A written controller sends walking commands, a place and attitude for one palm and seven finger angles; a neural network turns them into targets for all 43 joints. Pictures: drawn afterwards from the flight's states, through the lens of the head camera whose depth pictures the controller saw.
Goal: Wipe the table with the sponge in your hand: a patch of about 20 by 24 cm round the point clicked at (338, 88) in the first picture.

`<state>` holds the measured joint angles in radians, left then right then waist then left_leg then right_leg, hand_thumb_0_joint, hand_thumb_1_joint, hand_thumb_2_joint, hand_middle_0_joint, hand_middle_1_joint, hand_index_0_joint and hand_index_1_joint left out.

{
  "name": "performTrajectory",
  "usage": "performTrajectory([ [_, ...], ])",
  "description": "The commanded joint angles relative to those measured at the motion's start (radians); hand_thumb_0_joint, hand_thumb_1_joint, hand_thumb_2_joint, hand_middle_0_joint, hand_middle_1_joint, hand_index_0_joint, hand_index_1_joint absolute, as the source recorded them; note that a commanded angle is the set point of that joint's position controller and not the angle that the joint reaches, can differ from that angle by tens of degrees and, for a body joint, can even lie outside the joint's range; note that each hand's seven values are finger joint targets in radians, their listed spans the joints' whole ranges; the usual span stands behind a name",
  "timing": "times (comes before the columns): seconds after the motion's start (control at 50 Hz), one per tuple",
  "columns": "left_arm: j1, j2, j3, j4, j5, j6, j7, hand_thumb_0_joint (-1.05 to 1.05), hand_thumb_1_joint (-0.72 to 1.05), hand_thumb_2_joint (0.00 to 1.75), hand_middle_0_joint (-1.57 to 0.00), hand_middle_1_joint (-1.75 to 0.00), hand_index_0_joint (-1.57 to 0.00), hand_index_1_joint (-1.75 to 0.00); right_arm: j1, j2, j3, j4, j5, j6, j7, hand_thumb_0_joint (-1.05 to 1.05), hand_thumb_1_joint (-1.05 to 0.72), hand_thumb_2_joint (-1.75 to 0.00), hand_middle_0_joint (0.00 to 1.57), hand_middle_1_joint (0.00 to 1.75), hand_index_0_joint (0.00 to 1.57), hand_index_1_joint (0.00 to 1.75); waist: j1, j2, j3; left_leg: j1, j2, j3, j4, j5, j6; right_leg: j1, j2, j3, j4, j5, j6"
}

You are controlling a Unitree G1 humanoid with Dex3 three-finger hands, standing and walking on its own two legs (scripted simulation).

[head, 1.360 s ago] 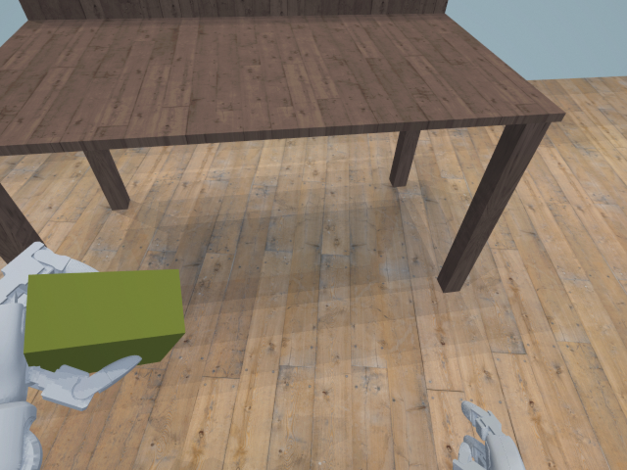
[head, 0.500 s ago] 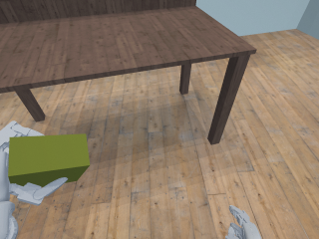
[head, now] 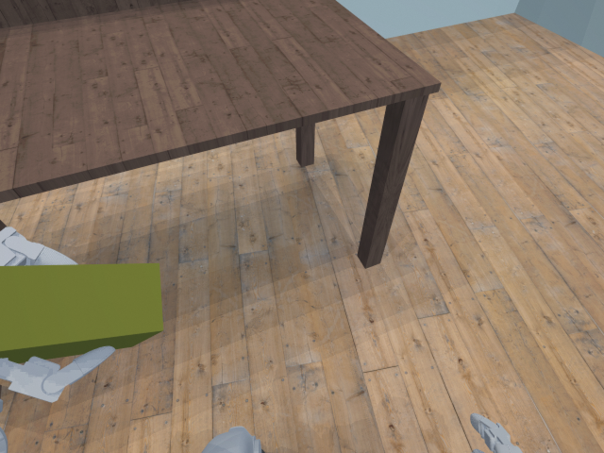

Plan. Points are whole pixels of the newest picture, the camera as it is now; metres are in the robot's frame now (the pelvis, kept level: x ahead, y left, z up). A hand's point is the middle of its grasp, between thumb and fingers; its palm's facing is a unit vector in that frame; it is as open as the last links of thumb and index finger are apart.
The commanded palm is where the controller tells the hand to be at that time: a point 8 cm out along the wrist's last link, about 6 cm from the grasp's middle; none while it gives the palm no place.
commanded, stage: take the last steps up to it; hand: left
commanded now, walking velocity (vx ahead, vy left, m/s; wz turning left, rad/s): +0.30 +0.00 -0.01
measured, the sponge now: (101, 312) +0.22 +0.21 +0.15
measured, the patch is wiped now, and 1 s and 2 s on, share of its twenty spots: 0.00 0.00 0.00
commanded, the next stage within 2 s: come to a stop and stand still in 1.62 s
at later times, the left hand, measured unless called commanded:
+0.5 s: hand (130, 211) +0.34 +0.21 +0.17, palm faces +0.47 -0.77 -0.43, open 10.5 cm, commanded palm +0.29 +0.23 +0.18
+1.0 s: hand (188, 138) +0.48 +0.18 +0.16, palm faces +0.44 -0.82 -0.38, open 10.5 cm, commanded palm +0.42 +0.21 +0.18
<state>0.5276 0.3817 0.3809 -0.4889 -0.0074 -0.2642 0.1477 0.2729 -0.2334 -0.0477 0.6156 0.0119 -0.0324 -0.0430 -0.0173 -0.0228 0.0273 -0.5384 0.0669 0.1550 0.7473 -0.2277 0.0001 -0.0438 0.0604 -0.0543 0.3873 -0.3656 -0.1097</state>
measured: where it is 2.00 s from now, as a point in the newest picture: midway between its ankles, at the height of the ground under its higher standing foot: (347, 384)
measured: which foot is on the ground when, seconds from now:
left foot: up 0.00-0.06, down 0.08-0.52, up 0.54-0.90, down 0.92-1.00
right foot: down 0.00-0.10, up 0.12-0.48, down 0.50-0.92, up 0.94-1.00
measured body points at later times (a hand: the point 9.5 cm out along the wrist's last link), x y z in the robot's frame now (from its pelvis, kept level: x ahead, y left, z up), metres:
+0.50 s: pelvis +0.13 -0.05 -0.01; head +0.14 -0.06 +0.44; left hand +0.31 +0.25 +0.19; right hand +0.28 -0.25 -0.11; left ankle +0.11 +0.11 -0.74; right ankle +0.15 -0.16 -0.74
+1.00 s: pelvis +0.26 -0.06 -0.02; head +0.26 -0.06 +0.43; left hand +0.45 +0.22 +0.18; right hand +0.41 -0.31 -0.10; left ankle +0.32 +0.04 -0.74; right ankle +0.17 -0.16 -0.69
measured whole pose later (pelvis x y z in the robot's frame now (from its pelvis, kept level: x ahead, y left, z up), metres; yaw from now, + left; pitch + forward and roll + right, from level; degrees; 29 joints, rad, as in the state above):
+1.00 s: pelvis +0.26 -0.06 -0.02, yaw -2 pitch -2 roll +2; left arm 0.42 0.36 0.38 -0.44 -0.01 -0.23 0.17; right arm 0.22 -0.19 -0.04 0.60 0.01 -0.06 -0.07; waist -0.01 -0.05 0.03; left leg -0.34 0.04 0.19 0.62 -0.24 0.05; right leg -0.29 -0.06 -0.05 1.03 -0.54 0.00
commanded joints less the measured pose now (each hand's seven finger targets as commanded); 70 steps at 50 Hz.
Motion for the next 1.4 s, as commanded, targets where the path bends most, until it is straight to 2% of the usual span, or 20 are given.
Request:
performTrajectory([
  [0.0,-0.097,0.185,0.127,-0.225,-0.020,-0.053,0.038,0.00,0.10,1.30,-1.20,-1.60,-1.20,-1.60,-0.115,-0.058,-0.004,-0.180,-0.006,-0.072,-0.022,0.00,-0.90,-0.90,0.20,0.30,0.20,0.30,0.026,-0.063,-0.156,0.240,-0.088,0.105,-0.228,0.112,0.039,0.037,-0.233,0.076,0.159,0.955,0.062],
  [0.04,-0.155,0.189,0.114,-0.268,-0.027,-0.058,0.043,0.00,0.10,1.30,-1.20,-1.60,-1.20,-1.60,-0.099,-0.078,-0.009,-0.180,-0.004,-0.074,-0.030,0.00,-0.90,-0.90,0.20,0.30,0.20,0.30,-0.014,0.069,-0.249,0.648,0.024,-0.059,-0.296,0.299,0.111,-0.219,-0.178,0.036,0.455,0.702,0.129],
  [0.06,-0.180,0.182,0.118,-0.272,-0.031,-0.059,0.044,0.00,0.10,1.30,-1.20,-1.60,-1.20,-1.60,-0.100,-0.090,-0.009,-0.171,-0.008,-0.073,-0.024,0.00,-0.90,-0.90,0.20,0.30,0.20,0.30,-0.008,0.240,-0.304,0.814,0.268,-0.383,-0.264,0.469,0.252,-0.451,-0.085,0.018,0.737,0.122,0.156],
  [0.08,-0.233,0.194,0.110,-0.258,-0.029,-0.060,0.048,0.00,0.10,1.30,-1.20,-1.60,-1.20,-1.60,-0.097,-0.070,0.010,-0.176,-0.010,-0.075,-0.014,0.00,-0.90,-0.90,0.20,0.30,0.20,0.30,0.000,0.235,-0.277,0.738,0.399,-0.611,-0.334,0.412,0.326,-0.546,-0.028,0.093,0.940,-0.242,0.137],
  [0.1,-0.244,0.193,0.092,-0.191,-0.020,-0.039,0.038,0.00,0.10,1.30,-1.20,-1.60,-1.20,-1.60,-0.122,-0.081,0.011,-0.167,-0.014,-0.076,-0.008,0.00,-0.90,-0.90,0.20,0.30,0.20,0.30,-0.004,0.145,-0.161,0.546,0.410,-0.629,-0.418,0.205,0.317,-0.566,-0.043,0.145,0.998,-0.224,0.109],
  [0.22,-0.115,0.184,0.145,-0.313,-0.019,-0.032,0.011,0.00,0.10,1.30,-1.20,-1.60,-1.20,-1.60,-0.147,-0.077,0.001,-0.150,-0.013,-0.099,-0.010,0.00,-0.90,-0.90,0.20,0.30,0.20,0.30,0.039,0.193,-0.071,0.186,0.269,-0.229,-0.517,-0.198,0.175,-0.440,-0.159,0.033,0.737,0.015,0.121],
  [0.44,-0.274,0.093,0.025,-0.177,0.001,-0.015,0.022,0.00,0.10,1.30,-1.20,-1.60,-1.20,-1.60,-0.119,-0.068,0.008,-0.145,-0.007,-0.132,-0.039,0.00,-0.90,-0.90,0.20,0.30,0.20,0.30,0.017,0.237,-0.083,0.320,0.195,-0.077,-0.301,-0.098,0.091,-0.226,-0.063,-0.173,0.131,0.040,0.153],
  [0.48,-0.288,0.127,0.038,-0.196,0.013,-0.009,0.028,0.00,0.10,1.30,-1.20,-1.60,-1.20,-1.60,-0.107,-0.039,0.012,-0.140,0.001,-0.121,-0.033,0.00,-0.90,-0.90,0.20,0.30,0.20,0.30,0.017,-0.013,-0.164,0.203,0.100,0.005,0.074,-0.030,0.055,-0.019,-0.209,0.045,0.001,0.186,0.073],
  [0.5,-0.279,0.193,0.077,-0.212,0.018,-0.001,0.037,0.00,0.10,1.30,-1.20,-1.60,-1.20,-1.60,-0.140,-0.019,0.019,-0.158,0.001,-0.116,-0.034,0.00,-0.90,-0.90,0.20,0.30,0.20,0.30,0.033,-0.280,-0.178,-0.077,-0.024,0.020,0.348,-0.299,0.011,0.142,-0.417,0.404,-0.032,0.478,-0.041],
  [0.56,-0.199,0.211,0.127,-0.257,-0.004,-0.007,0.039,0.00,0.10,1.30,-1.20,-1.60,-1.20,-1.60,-0.163,-0.054,-0.001,-0.141,-0.003,-0.110,-0.025,0.00,-0.90,-0.90,0.20,0.30,0.20,0.30,0.032,-0.122,-0.142,-0.190,0.032,-0.171,0.554,-0.267,-0.019,0.138,-0.474,0.415,-0.014,0.582,-0.100],
  [0.66,-0.022,0.206,0.201,-0.301,-0.011,-0.050,0.043,0.00,0.10,1.30,-1.20,-1.60,-1.20,-1.60,-0.161,-0.037,0.010,-0.161,-0.010,-0.047,-0.009,0.00,-0.90,-0.90,0.20,0.30,0.20,0.30,0.009,-0.066,-0.139,-0.099,0.060,-0.108,0.252,-0.139,-0.031,0.065,-0.376,0.101,-0.005,0.690,-0.059],
  [0.78,0.016,0.157,0.175,-0.211,-0.026,-0.039,0.054,0.00,0.10,1.30,-1.20,-1.60,-1.20,-1.60,-0.131,-0.045,-0.009,-0.185,-0.012,-0.054,-0.012,0.00,-0.90,-0.90,0.20,0.30,0.20,0.30,0.037,-0.106,-0.144,0.055,0.000,0.027,-0.095,-0.042,-0.010,0.059,-0.352,0.089,0.017,0.657,-0.042],
  [0.86,-0.103,0.147,0.108,-0.207,-0.022,-0.033,0.056,0.00,0.10,1.30,-1.20,-1.60,-1.20,-1.60,-0.081,-0.066,-0.027,-0.179,-0.010,-0.065,-0.035,0.00,-0.90,-0.90,0.20,0.30,0.20,0.30,-0.012,-0.027,-0.190,0.427,-0.040,0.052,-0.305,0.125,0.024,-0.092,-0.272,0.004,0.255,0.567,0.040],
  [0.9,-0.157,0.142,0.091,-0.234,-0.029,-0.042,0.051,0.00,0.10,1.30,-1.20,-1.60,-1.20,-1.60,-0.099,-0.098,-0.032,-0.184,-0.007,-0.068,-0.033,0.00,-0.90,-0.90,0.20,0.30,0.20,0.30,-0.006,0.255,-0.223,0.668,0.267,-0.409,-0.348,0.282,0.197,-0.423,-0.116,-0.054,0.605,-0.059,0.116],
  [0.94,-0.211,0.192,0.088,-0.172,-0.014,-0.036,0.043,0.00,0.10,1.30,-1.20,-1.60,-1.20,-1.60,-0.125,-0.077,0.002,-0.173,-0.012,-0.088,-0.029,0.00,-0.90,-0.90,0.20,0.30,0.20,0.30,-0.004,0.241,-0.119,0.476,0.377,-0.620,-0.467,0.042,0.278,-0.533,-0.119,0.075,0.855,-0.239,0.109],
  [1.04,-0.202,0.186,0.110,-0.378,-0.005,-0.043,0.035,0.00,0.10,1.30,-1.20,-1.60,-1.20,-1.60,-0.144,-0.074,-0.011,-0.145,-0.008,-0.122,-0.023,0.00,-0.90,-0.90,0.20,0.30,0.20,0.30,0.033,0.279,-0.062,0.242,0.223,-0.269,-0.514,-0.190,0.180,-0.426,-0.167,-0.006,0.684,-0.043,0.127],
  [1.22,-0.126,0.089,0.083,-0.098,-0.015,-0.001,0.030,0.00,0.10,1.30,-1.20,-1.60,-1.20,-1.60,-0.121,-0.067,-0.004,-0.124,0.001,-0.117,-0.036,0.00,-0.90,-0.90,0.20,0.30,0.20,0.30,0.021,0.138,-0.112,0.221,0.156,-0.105,-0.289,-0.231,0.092,-0.145,-0.089,-0.136,0.114,0.024,0.148],
  [1.24,-0.172,0.087,0.062,-0.081,-0.007,0.003,0.028,0.00,0.10,1.30,-1.20,-1.60,-1.20,-1.60,-0.115,-0.063,-0.003,-0.121,0.002,-0.107,-0.038,0.00,-0.90,-0.90,0.20,0.30,0.20,0.30,0.012,0.046,-0.097,0.167,0.108,-0.078,-0.159,-0.256,0.068,-0.110,-0.150,-0.040,0.021,0.011,0.120],
  [1.28,-0.201,0.163,0.087,-0.046,-0.006,0.021,0.034,0.00,0.10,1.30,-1.20,-1.60,-1.20,-1.60,-0.162,-0.049,0.006,-0.139,-0.001,-0.095,-0.036,0.00,-0.90,-0.90,0.20,0.30,0.20,0.30,0.040,-0.336,-0.063,-0.164,-0.044,-0.065,0.326,-0.357,0.001,0.016,-0.511,0.552,-0.143,0.099,-0.068],
  [1.38,-0.190,0.168,0.090,-0.135,0.004,-0.027,0.024,0.00,0.10,1.30,-1.20,-1.60,-1.20,-1.60,-0.179,-0.054,0.019,-0.105,-0.013,-0.068,-0.027,0.00,-0.90,-0.90,0.20,0.30,0.20,0.30,0.020,-0.099,-0.069,-0.175,0.011,-0.141,0.481,-0.153,-0.031,0.039,-0.408,0.175,-0.021,0.694,-0.026],
])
